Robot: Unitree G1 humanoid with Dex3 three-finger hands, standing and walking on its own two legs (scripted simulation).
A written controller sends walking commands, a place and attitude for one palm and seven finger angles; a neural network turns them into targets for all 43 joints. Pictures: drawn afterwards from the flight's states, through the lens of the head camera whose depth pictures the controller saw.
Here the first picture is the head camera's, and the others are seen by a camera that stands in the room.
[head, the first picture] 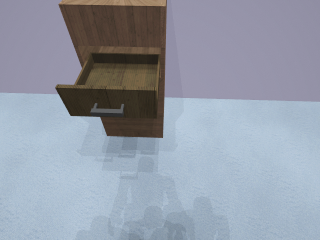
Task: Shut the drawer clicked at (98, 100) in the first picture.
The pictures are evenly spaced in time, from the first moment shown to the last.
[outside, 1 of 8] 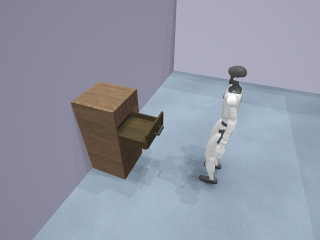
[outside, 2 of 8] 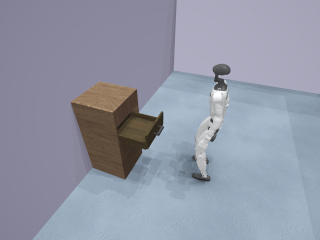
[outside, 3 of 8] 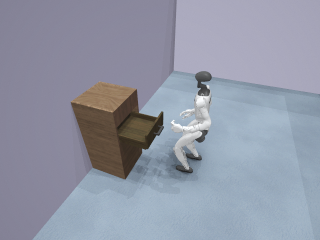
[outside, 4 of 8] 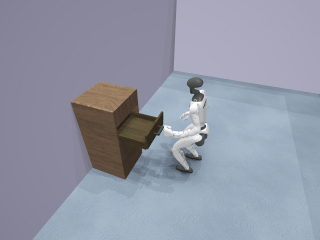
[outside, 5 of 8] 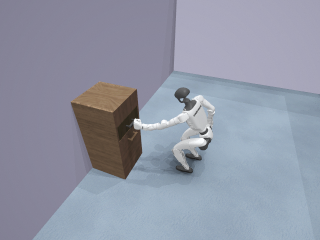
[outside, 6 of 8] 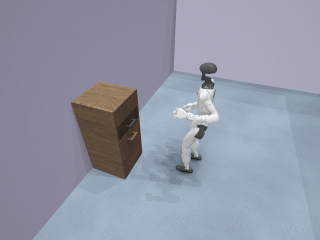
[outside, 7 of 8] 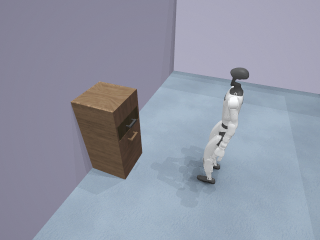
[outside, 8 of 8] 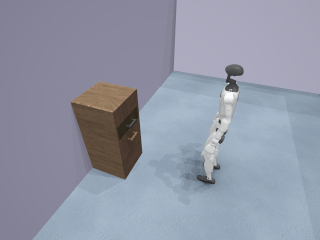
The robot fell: no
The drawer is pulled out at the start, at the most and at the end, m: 0.30 0.30 0.00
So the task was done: yes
